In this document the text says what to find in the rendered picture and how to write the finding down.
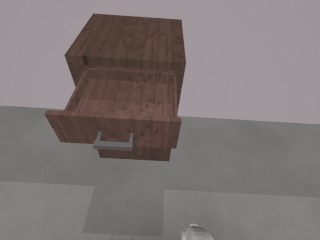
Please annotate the cabinet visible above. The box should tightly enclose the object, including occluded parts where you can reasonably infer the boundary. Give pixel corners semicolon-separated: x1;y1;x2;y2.
64;13;186;162

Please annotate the right robot thigh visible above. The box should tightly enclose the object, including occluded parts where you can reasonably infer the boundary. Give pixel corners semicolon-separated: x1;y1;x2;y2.
181;225;214;240

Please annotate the handle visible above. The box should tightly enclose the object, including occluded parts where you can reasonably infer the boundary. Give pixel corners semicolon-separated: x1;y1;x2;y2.
93;131;134;151

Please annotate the drawer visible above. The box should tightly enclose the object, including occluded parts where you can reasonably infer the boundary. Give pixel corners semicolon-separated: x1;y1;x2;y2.
44;67;182;149

